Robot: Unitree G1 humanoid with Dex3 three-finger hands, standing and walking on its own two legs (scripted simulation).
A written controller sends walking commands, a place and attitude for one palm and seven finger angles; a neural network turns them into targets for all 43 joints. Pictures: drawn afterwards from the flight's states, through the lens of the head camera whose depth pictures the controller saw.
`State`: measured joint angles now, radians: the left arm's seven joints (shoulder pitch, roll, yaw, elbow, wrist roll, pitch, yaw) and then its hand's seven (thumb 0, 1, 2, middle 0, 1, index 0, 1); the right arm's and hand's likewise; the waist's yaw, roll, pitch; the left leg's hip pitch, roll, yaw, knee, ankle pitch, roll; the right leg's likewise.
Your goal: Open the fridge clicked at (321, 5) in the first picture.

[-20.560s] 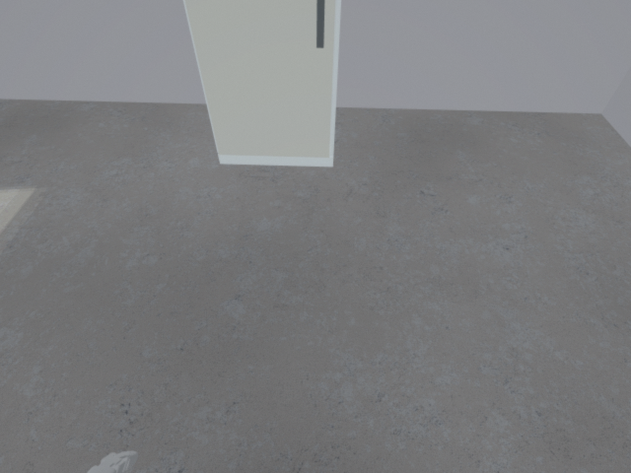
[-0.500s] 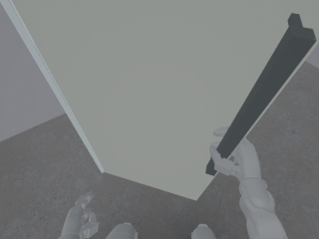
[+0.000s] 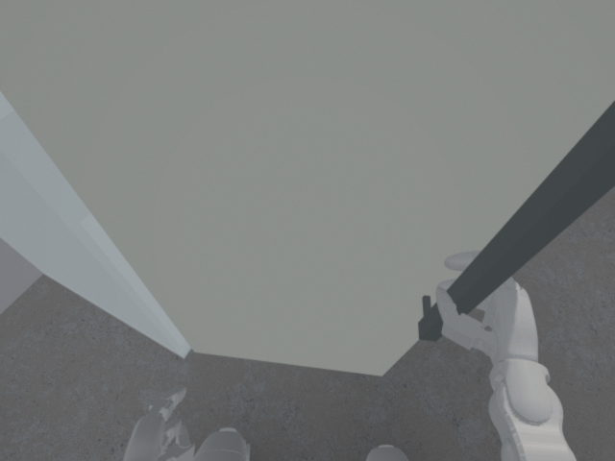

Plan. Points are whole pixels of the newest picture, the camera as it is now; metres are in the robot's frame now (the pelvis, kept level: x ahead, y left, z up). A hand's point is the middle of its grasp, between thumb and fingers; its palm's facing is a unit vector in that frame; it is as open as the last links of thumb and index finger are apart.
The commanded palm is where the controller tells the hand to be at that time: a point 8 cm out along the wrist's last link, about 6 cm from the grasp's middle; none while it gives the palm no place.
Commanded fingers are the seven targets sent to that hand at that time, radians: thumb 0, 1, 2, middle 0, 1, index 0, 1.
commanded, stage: walk backward, drawing the door open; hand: right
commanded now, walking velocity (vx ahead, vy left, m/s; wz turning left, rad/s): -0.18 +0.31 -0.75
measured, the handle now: (490, 246) +0.33 -0.18 +0.12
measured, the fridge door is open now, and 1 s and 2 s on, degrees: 69 71 73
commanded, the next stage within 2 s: stop walking and hold the door back in 0.02 s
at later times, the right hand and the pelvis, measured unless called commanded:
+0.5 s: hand (441, 360) +0.23 -0.13 +0.05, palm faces +0.39 +0.91 -0.15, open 5.9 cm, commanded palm +0.22 -0.18 +0.05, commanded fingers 0.00 -0.90 -0.90 0.45 1.40 0.45 1.40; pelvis -0.07 +0.12 +0.02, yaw -16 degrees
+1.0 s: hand (448, 320) +0.27 -0.15 +0.05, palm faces +0.40 +0.90 -0.16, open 6.0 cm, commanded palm +0.23 -0.20 +0.05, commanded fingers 0.00 -0.90 -0.90 0.45 1.40 0.45 1.40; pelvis -0.09 +0.12 +0.01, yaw -17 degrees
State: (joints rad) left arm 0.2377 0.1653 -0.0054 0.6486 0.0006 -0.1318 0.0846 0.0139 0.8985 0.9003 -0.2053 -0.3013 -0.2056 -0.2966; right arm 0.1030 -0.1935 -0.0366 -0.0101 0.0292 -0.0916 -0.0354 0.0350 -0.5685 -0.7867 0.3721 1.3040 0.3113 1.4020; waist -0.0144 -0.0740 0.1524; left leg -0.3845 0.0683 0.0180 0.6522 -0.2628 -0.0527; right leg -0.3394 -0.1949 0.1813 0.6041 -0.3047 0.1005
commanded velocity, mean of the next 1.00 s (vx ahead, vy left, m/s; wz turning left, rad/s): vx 0.09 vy -0.10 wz -0.07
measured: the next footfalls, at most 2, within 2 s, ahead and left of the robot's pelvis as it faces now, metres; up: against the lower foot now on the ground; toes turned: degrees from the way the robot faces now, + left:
left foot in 0.02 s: +0.08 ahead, +0.18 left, +0.00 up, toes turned +2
right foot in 0.34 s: -0.07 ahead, +0.01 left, +0.00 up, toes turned -18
